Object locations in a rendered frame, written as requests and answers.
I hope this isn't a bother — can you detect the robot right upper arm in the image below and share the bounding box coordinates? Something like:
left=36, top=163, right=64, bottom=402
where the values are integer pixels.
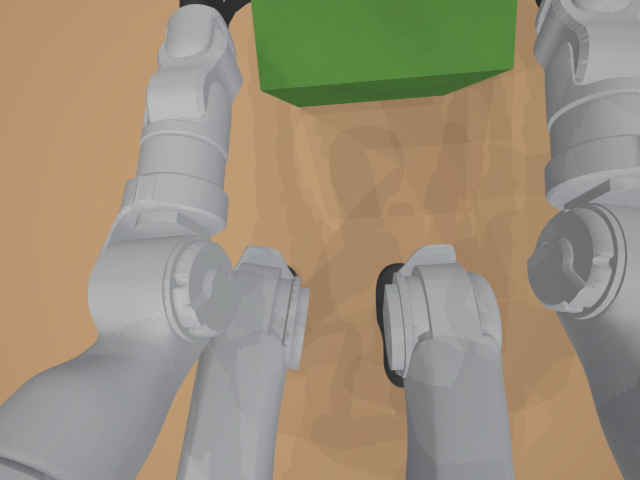
left=527, top=203, right=640, bottom=480

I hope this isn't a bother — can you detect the robot right shin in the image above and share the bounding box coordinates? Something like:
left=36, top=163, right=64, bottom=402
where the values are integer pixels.
left=395, top=244, right=502, bottom=376

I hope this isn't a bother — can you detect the left robot forearm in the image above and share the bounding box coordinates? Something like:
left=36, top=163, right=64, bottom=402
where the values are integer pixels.
left=88, top=4, right=243, bottom=285

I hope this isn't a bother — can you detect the carton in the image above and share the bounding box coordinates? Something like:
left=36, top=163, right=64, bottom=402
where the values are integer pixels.
left=251, top=0, right=517, bottom=107

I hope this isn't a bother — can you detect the robot left upper arm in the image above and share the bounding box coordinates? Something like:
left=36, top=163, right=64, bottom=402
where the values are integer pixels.
left=0, top=234, right=240, bottom=480

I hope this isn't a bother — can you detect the robot left hand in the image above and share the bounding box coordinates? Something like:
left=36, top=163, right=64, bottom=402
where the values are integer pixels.
left=179, top=0, right=251, bottom=29

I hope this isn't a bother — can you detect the robot left thigh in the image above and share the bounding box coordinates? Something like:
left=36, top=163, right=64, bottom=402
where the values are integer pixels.
left=176, top=262, right=310, bottom=480

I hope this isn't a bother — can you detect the right robot forearm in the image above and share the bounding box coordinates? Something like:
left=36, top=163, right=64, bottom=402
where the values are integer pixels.
left=533, top=0, right=640, bottom=211

